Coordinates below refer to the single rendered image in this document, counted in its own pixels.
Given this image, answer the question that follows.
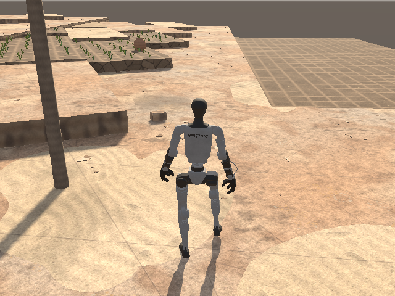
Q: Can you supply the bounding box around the robot left thigh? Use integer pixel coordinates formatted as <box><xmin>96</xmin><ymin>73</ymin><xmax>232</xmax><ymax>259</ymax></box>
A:
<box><xmin>176</xmin><ymin>173</ymin><xmax>189</xmax><ymax>220</ymax></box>

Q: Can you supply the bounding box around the robot left upper arm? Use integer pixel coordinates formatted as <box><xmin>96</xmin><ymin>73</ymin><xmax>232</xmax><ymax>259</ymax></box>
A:
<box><xmin>168</xmin><ymin>124</ymin><xmax>186</xmax><ymax>157</ymax></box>

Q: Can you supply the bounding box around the robot left shin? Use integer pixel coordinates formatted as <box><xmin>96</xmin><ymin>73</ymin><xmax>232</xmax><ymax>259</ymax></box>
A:
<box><xmin>178</xmin><ymin>209</ymin><xmax>189</xmax><ymax>250</ymax></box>

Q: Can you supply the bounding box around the robot right upper arm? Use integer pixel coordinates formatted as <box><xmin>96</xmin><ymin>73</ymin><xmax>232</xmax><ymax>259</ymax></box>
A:
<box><xmin>211</xmin><ymin>125</ymin><xmax>227</xmax><ymax>160</ymax></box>

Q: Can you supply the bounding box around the robot right hand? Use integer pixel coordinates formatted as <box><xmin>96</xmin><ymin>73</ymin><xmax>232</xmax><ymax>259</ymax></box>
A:
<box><xmin>222</xmin><ymin>178</ymin><xmax>236</xmax><ymax>194</ymax></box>

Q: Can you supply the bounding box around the robot right forearm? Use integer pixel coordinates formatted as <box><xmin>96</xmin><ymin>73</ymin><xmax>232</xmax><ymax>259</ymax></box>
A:
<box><xmin>221</xmin><ymin>151</ymin><xmax>235</xmax><ymax>180</ymax></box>

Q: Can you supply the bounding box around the robot left hand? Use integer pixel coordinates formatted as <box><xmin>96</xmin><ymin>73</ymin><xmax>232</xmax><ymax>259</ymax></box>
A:
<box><xmin>160</xmin><ymin>169</ymin><xmax>174</xmax><ymax>182</ymax></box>

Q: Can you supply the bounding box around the robot left forearm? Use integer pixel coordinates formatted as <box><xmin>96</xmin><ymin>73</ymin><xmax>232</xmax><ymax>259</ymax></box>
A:
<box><xmin>162</xmin><ymin>148</ymin><xmax>174</xmax><ymax>171</ymax></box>

